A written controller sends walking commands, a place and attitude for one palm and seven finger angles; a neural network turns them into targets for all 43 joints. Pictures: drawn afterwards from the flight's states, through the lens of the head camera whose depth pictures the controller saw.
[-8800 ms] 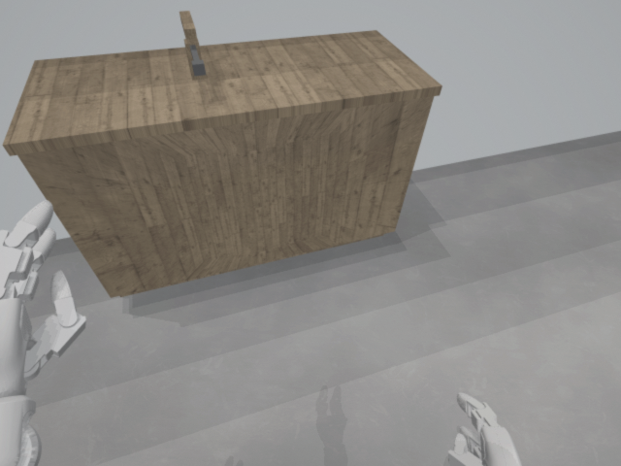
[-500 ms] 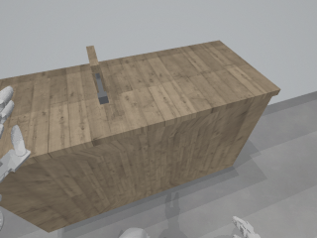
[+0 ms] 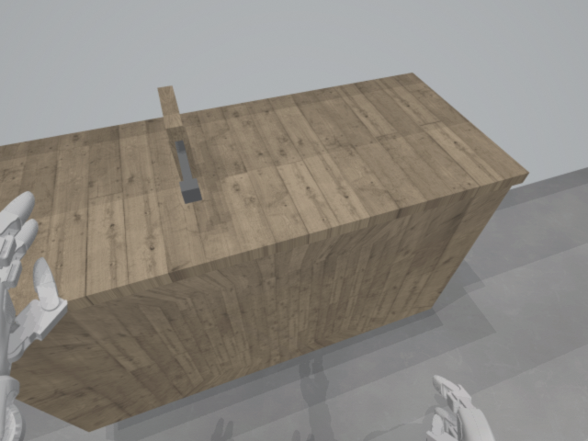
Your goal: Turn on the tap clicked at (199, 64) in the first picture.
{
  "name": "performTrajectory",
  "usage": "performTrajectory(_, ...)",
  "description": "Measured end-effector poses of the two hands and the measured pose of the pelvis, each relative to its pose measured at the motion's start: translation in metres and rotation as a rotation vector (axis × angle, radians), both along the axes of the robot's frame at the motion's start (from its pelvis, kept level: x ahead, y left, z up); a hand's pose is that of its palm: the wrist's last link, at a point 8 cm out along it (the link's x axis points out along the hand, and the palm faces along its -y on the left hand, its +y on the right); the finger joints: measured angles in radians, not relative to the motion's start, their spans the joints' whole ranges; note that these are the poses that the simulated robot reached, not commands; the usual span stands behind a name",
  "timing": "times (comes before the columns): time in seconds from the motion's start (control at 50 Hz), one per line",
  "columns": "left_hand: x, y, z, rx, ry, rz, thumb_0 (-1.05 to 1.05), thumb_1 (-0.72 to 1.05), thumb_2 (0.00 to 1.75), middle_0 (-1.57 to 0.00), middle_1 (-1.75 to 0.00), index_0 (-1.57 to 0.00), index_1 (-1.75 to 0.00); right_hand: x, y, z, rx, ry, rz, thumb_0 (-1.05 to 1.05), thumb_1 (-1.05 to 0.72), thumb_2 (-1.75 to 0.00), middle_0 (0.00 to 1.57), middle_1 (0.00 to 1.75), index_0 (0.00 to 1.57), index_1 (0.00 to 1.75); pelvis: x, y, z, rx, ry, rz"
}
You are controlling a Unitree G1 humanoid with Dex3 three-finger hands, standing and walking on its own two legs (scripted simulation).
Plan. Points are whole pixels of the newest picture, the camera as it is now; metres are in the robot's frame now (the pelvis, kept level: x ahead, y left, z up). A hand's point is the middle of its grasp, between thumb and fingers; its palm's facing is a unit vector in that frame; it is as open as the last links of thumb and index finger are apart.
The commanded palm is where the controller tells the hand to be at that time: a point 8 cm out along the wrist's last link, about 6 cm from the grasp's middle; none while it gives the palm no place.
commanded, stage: look again from close up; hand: left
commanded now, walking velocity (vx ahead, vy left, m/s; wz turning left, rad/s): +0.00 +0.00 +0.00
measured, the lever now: (190, 190) +0.46 +0.22 +0.06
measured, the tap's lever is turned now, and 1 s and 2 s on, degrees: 0 0 0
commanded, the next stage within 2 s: shuffle to correct the standing spot in 0.10 s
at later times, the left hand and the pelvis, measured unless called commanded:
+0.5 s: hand (87, 283) +0.23 +0.25 +0.15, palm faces +0.44 -0.83 -0.36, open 7.4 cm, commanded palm +0.18 +0.27 +0.18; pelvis +0.02 -0.01 +0.00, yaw +0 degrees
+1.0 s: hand (198, 221) +0.32 +0.15 +0.16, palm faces +0.34 -0.77 -0.54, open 7.4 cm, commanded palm +0.27 +0.18 +0.18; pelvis +0.10 -0.10 -0.02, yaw -1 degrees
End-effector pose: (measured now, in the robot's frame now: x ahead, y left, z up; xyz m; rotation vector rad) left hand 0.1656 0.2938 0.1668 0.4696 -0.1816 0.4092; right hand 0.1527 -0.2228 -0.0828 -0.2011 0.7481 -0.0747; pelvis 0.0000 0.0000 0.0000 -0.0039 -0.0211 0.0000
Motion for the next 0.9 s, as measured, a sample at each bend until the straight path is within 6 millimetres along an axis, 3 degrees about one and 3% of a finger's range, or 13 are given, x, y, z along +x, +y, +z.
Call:
performTrajectory(0.04, 0.005, 0.001, -0.011, -0.048, 0.021, 0.011, 0.01, 0.89, 0.90, -0.21, -0.30, -0.20, -0.31, 0.002, 0.002, 0.002, -0.015, 0.012, 0.003, 0.01, -0.91, -0.89, 0.20, 0.30, 0.21, 0.30, 0.002, 0.002, 0.001, 0.003, -0.005, -0.005)
performTrajectory(0.1, 0.014, -0.003, -0.010, -0.070, -0.004, -0.013, 0.01, 0.89, 0.90, -0.21, -0.30, -0.20, -0.31, 0.007, 0.006, 0.008, -0.026, 0.003, 0.010, 0.01, -0.91, -0.89, 0.20, 0.30, 0.21, 0.30, 0.003, 0.003, 0.002, 0.000, -0.010, -0.002)
performTrajectory(0.28, 0.021, -0.006, 0.033, 0.069, -0.128, -0.110, 0.01, 0.89, 0.90, -0.21, -0.30, -0.21, -0.31, 0.025, 0.016, 0.021, -0.001, -0.072, -0.002, 0.01, -0.90, -0.89, 0.20, 0.30, 0.21, 0.30, 0.006, 0.008, 0.004, -0.006, 0.003, -0.007)
performTrajectory(0.42, 0.020, 0.003, 0.009, 0.018, -0.021, -0.013, 0.01, 0.89, 0.90, -0.21, -0.30, -0.20, -0.31, 0.022, 0.011, 0.009, 0.023, -0.025, -0.024, 0.01, -0.90, -0.89, 0.20, 0.30, 0.21, 0.30, 0.016, 0.000, 0.001, -0.003, 0.012, -0.002)
performTrajectory(0.5, 0.027, -0.011, -0.006, -0.049, -0.013, 0.012, 0.01, 0.89, 0.90, -0.21, -0.30, -0.20, -0.31, 0.022, 0.002, -0.001, 0.016, 0.026, -0.006, 0.01, -0.90, -0.89, 0.20, 0.30, 0.21, 0.30, 0.024, -0.012, -0.002, -0.016, 0.013, 0.007)
performTrajectory(0.58, 0.041, -0.031, -0.007, -0.080, -0.066, -0.032, 0.01, 0.89, 0.90, -0.21, -0.30, -0.20, -0.31, 0.027, -0.012, -0.008, -0.009, 0.059, -0.004, 0.01, -0.90, -0.89, 0.20, 0.30, 0.21, 0.30, 0.032, -0.021, -0.008, -0.025, 0.010, 0.017)
performTrajectory(0.76, 0.081, -0.042, 0.014, 0.058, -0.157, -0.124, 0.01, 0.89, 0.90, -0.21, -0.30, -0.20, -0.31, 0.054, -0.037, -0.004, -0.045, 0.030, -0.063, 0.01, -0.91, -0.89, 0.20, 0.30, 0.21, 0.30, 0.057, -0.033, -0.017, 0.026, -0.024, -0.023)
performTrajectory(0.9, 0.104, -0.079, 0.034, 0.132, -0.096, -0.159, 0.01, 0.89, 0.90, -0.21, -0.30, -0.20, -0.31, 0.072, -0.053, 0.000, 0.029, 0.051, -0.035, 0.01, -0.90, -0.89, 0.20, 0.30, 0.21, 0.30, 0.082, -0.064, -0.002, -0.019, 0.006, -0.020)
